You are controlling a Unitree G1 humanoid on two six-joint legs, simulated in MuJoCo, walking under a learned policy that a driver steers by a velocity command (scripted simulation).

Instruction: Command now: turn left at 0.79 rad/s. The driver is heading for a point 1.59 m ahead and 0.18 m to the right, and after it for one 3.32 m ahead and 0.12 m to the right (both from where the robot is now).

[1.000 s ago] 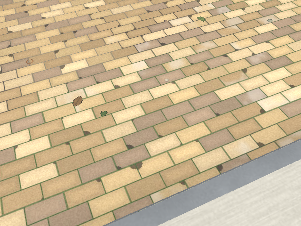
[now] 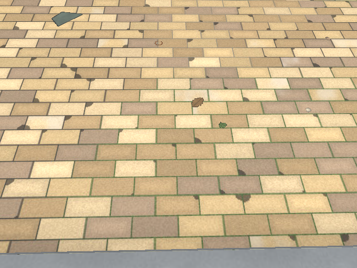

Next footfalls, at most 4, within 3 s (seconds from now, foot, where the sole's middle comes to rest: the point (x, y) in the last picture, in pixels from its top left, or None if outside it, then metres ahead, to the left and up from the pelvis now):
0.42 right None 0.10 -0.15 -0.79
1.40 left None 0.18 0.12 -0.79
1.84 right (187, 265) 0.48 -0.01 -0.79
2.22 left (165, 204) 0.79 0.08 -0.92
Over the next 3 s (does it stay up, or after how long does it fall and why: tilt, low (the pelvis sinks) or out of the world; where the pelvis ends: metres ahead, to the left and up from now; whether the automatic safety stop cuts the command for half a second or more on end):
stays up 0.80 -0.12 -0.16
